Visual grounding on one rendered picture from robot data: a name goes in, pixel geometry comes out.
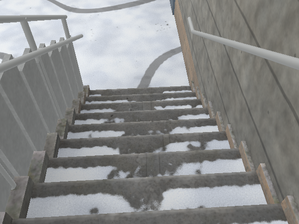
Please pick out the stairs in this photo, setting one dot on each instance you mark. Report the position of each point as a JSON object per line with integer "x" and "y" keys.
{"x": 148, "y": 156}

